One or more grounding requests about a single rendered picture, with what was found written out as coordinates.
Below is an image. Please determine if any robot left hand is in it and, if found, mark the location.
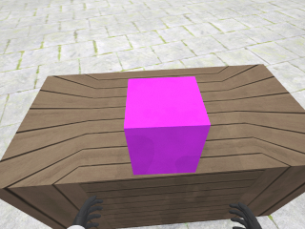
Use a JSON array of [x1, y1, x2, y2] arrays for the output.
[[71, 195, 104, 229]]

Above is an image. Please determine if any carton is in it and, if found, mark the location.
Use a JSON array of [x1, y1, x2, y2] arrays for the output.
[[124, 76, 211, 176]]

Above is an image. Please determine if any robot right hand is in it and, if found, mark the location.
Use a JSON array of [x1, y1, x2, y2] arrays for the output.
[[229, 202, 262, 229]]

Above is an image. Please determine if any pedestal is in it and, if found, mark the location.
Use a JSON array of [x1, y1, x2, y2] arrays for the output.
[[0, 64, 305, 229]]

